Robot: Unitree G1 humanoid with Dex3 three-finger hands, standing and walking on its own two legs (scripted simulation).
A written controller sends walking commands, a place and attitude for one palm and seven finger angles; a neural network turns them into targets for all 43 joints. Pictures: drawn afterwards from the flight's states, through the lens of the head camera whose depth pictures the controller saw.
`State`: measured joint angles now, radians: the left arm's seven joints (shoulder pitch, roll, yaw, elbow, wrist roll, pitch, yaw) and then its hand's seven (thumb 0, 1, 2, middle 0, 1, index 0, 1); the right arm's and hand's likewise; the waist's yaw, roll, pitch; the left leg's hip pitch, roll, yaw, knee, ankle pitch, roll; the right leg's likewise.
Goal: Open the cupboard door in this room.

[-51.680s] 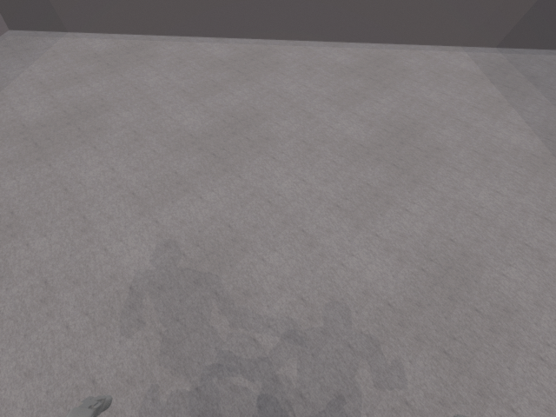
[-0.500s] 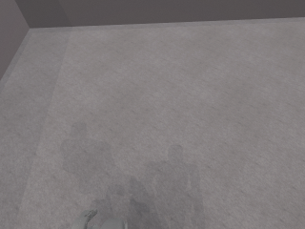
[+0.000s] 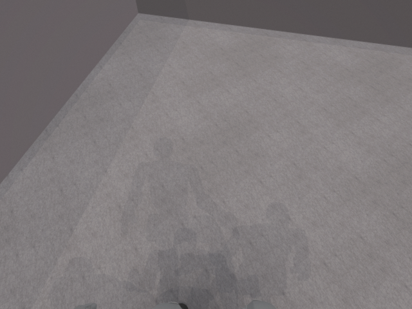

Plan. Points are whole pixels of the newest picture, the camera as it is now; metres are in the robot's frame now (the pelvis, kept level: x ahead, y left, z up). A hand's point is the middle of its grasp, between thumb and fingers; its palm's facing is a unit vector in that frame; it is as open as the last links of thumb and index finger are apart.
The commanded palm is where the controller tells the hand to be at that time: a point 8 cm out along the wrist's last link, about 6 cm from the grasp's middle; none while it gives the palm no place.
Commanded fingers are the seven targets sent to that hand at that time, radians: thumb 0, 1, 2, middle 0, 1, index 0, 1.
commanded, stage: turn to face it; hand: left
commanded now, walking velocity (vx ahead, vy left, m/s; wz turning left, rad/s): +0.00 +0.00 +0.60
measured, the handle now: out of the picture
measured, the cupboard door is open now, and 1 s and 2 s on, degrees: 42 42 42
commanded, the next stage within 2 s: none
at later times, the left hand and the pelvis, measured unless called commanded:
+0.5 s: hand out of the picture -0.03 +0.16 -0.19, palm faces +0.39 -0.89 -0.23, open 7.3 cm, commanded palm none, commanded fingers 0.00 0.90 0.90 -0.20 -0.30 -0.20 -0.30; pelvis +0.02 -0.04 -0.01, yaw +21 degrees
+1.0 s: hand out of the picture +0.04 +0.14 -0.14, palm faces +0.57 -0.77 -0.30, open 7.4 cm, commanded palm none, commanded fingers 0.00 0.90 0.90 -0.20 -0.30 -0.20 -0.30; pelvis +0.06 -0.08 +0.00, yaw +37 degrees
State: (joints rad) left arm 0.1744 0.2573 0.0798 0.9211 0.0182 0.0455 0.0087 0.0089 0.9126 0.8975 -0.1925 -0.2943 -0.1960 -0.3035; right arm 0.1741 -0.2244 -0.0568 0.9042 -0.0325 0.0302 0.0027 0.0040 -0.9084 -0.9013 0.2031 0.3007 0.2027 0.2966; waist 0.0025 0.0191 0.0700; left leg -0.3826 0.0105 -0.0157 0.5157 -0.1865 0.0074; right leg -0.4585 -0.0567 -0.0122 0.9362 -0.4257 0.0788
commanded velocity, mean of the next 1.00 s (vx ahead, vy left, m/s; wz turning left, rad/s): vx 0.00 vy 0.00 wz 0.60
